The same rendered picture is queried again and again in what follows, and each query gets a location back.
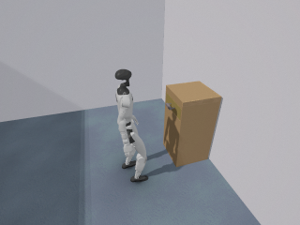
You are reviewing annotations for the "left robot shin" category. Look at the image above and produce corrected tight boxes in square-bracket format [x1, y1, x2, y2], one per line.
[126, 148, 136, 165]

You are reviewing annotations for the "robot left hand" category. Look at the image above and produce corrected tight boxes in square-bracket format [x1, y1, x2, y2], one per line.
[131, 114, 139, 125]

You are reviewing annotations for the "robot right hand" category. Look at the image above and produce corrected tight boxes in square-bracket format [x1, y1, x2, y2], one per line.
[123, 144, 134, 158]

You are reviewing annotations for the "robot right upper arm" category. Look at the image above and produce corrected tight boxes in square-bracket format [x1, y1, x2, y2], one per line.
[117, 96, 131, 126]

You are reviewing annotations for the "drawer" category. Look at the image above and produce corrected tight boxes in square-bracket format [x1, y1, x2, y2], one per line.
[166, 93, 182, 120]

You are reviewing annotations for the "handle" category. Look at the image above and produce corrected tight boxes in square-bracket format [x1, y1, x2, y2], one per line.
[165, 102, 175, 110]

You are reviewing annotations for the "robot right forearm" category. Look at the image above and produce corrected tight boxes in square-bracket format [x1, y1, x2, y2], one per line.
[118, 121, 130, 145]

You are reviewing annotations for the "cabinet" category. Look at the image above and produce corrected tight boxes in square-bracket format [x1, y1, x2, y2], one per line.
[163, 81, 222, 167]

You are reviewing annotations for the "robot right thigh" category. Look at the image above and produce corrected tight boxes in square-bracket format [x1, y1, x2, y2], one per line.
[127, 130, 146, 161]

